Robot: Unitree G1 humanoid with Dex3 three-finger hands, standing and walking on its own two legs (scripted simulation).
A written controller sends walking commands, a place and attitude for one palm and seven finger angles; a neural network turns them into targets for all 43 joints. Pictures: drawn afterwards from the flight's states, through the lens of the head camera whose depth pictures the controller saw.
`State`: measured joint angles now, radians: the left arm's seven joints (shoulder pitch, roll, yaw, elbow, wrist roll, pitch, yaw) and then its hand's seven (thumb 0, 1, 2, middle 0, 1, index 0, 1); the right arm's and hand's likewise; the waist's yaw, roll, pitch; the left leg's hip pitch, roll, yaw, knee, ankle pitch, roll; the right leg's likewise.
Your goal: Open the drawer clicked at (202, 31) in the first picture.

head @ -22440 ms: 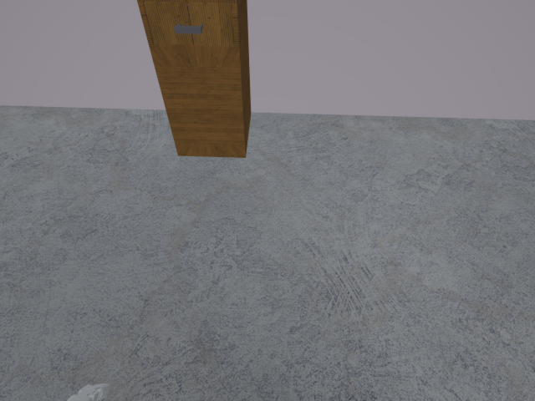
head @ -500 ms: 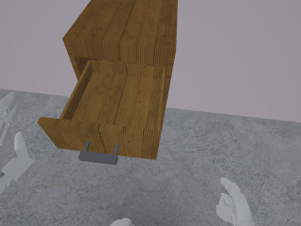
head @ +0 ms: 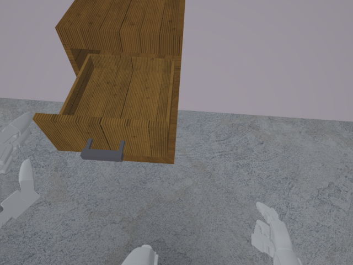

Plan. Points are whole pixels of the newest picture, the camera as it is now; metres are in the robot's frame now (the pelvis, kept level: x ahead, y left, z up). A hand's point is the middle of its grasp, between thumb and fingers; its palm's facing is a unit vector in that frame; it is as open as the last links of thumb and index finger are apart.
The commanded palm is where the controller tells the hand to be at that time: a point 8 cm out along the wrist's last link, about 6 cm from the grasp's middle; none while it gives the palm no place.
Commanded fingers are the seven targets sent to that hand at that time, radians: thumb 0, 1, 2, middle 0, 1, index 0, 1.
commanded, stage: step back with the hand held close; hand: left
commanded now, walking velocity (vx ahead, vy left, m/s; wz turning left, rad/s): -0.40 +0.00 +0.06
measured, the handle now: (104, 149) +0.40 +0.23 -0.05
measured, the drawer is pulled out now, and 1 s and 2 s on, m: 0.30 0.30 0.30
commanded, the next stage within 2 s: stop stepping back and stand still in 0.06 s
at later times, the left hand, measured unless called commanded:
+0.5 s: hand out of the picture +0.06 +0.21 +0.16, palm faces +0.39 -0.80 -0.45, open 7.4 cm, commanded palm -0.01 +0.25 +0.18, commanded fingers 0.00 0.90 0.90 -0.20 -0.30 -0.20 -0.30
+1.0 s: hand out of the picture +0.03 +0.22 +0.12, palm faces +0.39 -0.81 -0.44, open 7.4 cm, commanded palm none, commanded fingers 0.00 0.90 0.90 -0.20 -0.30 -0.20 -0.30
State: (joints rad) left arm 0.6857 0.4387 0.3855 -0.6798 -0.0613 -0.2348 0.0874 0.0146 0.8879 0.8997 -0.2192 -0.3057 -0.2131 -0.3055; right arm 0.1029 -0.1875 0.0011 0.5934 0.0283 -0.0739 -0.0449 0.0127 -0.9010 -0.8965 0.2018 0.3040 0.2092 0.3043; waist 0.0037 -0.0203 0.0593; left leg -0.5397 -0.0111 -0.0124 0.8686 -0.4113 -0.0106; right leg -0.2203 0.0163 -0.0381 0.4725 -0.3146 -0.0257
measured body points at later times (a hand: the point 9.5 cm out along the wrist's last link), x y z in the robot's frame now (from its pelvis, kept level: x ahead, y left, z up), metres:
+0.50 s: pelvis -0.12 -0.04 +0.00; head -0.11 -0.04 +0.45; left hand +0.03 +0.25 +0.18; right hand +0.03 -0.27 -0.09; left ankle -0.14 +0.08 -0.69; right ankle -0.09 -0.13 -0.74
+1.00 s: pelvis -0.14 -0.03 +0.00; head -0.14 -0.03 +0.45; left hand +0.01 +0.26 +0.15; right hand +0.04 -0.24 -0.09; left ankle -0.15 +0.07 -0.74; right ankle -0.12 -0.13 -0.73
